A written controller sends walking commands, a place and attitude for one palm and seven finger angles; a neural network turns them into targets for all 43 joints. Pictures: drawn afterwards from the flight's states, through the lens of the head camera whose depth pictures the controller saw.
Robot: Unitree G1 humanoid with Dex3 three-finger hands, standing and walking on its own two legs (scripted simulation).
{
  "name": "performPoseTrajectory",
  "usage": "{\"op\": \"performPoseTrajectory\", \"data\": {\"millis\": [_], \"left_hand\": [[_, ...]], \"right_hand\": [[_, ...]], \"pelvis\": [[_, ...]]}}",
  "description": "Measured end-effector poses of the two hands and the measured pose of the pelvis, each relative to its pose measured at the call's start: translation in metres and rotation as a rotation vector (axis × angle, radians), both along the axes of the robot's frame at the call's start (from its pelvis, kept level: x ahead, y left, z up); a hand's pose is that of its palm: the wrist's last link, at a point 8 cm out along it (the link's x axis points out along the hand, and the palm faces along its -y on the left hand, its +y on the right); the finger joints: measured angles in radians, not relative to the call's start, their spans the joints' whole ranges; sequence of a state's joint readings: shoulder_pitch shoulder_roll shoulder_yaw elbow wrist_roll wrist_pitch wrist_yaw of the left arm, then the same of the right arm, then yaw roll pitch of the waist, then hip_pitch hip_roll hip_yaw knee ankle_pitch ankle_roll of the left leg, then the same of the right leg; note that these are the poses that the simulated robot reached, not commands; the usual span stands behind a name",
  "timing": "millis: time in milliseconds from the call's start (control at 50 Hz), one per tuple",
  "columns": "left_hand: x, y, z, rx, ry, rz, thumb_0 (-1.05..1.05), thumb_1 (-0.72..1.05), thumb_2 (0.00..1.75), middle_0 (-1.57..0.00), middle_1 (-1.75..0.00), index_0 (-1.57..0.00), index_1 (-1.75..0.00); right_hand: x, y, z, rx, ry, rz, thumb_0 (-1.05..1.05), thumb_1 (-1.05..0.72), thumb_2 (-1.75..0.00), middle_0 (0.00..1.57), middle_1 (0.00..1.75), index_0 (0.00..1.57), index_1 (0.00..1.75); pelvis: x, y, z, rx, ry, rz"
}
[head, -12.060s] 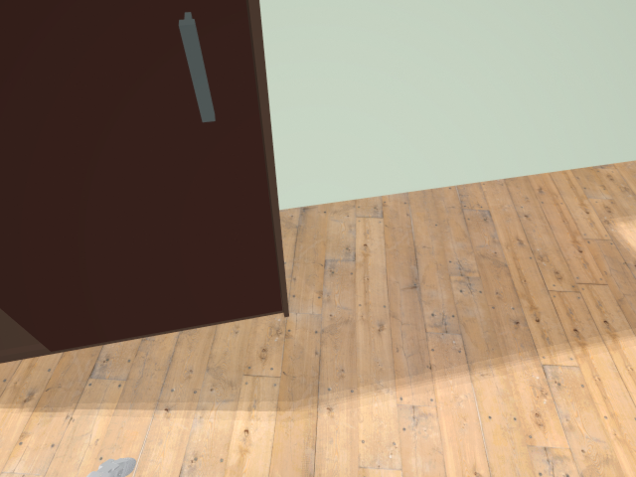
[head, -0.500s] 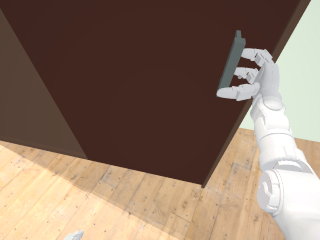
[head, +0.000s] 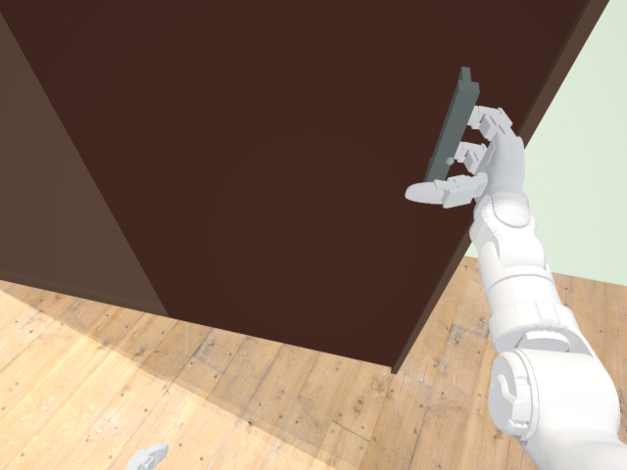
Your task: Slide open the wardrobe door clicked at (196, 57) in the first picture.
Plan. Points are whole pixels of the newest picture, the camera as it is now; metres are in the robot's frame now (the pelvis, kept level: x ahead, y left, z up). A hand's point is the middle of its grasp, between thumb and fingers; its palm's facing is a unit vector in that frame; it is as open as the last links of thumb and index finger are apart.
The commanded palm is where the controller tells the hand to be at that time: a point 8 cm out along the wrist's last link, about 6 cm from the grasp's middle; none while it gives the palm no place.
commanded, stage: slide the fingers in behind the handle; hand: right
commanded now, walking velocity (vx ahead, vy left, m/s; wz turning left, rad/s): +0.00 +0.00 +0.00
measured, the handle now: (447, 134) +0.52 -0.12 +0.17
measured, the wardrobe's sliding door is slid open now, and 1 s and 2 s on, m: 0.00 0.00 0.00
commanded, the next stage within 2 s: grip the handle and tug to test in 1.28 s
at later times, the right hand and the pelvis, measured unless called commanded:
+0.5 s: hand (433, 156) +0.47 -0.09 +0.17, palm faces +0.09 +1.00 +0.00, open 14.0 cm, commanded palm +0.44 -0.14 +0.17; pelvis +0.01 +0.00 +0.00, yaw +0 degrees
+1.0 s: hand (428, 154) +0.47 -0.09 +0.17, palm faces +0.11 +0.99 +0.01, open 14.0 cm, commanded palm +0.44 -0.13 +0.17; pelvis +0.00 +0.00 +0.00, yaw +0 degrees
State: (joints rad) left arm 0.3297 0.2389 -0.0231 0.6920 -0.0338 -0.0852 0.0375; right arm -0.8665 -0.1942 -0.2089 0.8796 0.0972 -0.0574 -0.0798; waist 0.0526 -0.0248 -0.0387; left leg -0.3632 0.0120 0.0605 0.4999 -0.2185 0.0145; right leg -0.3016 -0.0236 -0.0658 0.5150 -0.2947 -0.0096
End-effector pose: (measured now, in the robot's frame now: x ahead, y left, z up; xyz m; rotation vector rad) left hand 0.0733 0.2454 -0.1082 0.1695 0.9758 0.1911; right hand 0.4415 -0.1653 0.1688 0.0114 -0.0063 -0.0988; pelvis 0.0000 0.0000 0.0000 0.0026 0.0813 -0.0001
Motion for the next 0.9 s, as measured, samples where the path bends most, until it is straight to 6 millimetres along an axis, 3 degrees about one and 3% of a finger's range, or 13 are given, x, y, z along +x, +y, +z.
{"op": "performPoseTrajectory", "data": {"millis": [180, 520, 900], "left_hand": [[0.016, -0.002, 0.003, 0.004, -0.032, -0.018, 0.01, 0.90, 0.90, -0.21, -0.30, -0.21, -0.30], [0.004, -0.002, -0.002, -0.004, 0.031, 0.002, 0.01, 0.90, 0.90, -0.21, -0.30, -0.21, -0.30], [0.011, -0.004, 0.000, -0.009, 0.010, -0.010, 0.01, 0.90, 0.90, -0.21, -0.30, -0.21, -0.30]], "right_hand": [[0.005, 0.007, 0.005, -0.014, -0.008, -0.005, -0.01, 0.51, -0.30, 0.30, 1.20, 0.30, 1.20], [0.007, 0.021, 0.000, -0.006, 0.004, 0.009, -0.01, 0.50, -0.30, 0.30, 1.20, 0.30, 1.20], [0.004, 0.029, 0.005, -0.003, 0.004, -0.009, -0.01, 0.50, -0.30, 0.28, 1.20, 0.29, 1.20]], "pelvis": [[0.001, 0.001, 0.000, -0.001, 0.003, -0.004], [0.008, 0.000, 0.001, 0.001, 0.004, -0.001], [0.006, 0.001, 0.002, 0.000, -0.002, -0.001]]}}
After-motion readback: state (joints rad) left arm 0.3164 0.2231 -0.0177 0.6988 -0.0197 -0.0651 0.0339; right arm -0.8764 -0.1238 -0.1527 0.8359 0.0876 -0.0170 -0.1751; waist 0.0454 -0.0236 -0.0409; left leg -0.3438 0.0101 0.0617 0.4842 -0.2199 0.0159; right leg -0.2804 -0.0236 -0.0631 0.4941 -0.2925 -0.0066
